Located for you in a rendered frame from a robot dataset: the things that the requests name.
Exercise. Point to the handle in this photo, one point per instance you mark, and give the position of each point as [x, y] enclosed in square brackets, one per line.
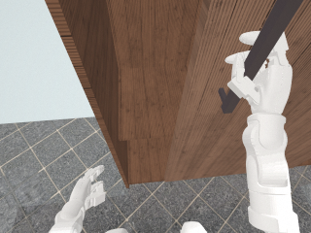
[280, 16]

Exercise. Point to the left robot hand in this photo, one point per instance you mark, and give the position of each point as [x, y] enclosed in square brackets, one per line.
[89, 194]

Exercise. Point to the right robot forearm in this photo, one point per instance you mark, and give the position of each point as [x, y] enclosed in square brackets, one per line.
[268, 179]

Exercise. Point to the left robot forearm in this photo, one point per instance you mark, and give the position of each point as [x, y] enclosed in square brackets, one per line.
[70, 218]

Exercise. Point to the right robot hand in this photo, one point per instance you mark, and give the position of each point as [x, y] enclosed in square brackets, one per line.
[273, 83]

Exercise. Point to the robot right thigh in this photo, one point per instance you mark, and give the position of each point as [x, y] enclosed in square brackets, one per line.
[192, 227]

